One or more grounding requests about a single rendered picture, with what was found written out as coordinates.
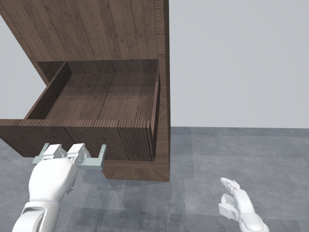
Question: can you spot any right robot hand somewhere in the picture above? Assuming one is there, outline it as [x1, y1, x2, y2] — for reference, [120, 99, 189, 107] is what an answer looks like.
[219, 177, 255, 222]

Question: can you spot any cabinet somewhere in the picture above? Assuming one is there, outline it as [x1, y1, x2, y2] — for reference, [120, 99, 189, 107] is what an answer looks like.
[0, 0, 170, 182]

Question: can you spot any right robot forearm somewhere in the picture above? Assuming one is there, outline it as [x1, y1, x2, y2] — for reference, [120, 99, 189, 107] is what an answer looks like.
[239, 212, 269, 232]

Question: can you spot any left robot forearm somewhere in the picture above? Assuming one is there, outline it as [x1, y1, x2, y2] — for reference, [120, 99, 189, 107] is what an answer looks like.
[12, 200, 61, 232]

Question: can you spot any drawer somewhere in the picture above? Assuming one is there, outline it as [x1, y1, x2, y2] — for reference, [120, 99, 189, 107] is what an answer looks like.
[0, 59, 161, 161]

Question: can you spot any handle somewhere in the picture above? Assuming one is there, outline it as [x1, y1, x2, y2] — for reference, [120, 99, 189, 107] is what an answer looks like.
[32, 143, 107, 170]

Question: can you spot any left robot hand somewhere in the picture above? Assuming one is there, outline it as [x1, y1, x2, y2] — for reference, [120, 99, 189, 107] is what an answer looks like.
[28, 143, 91, 204]

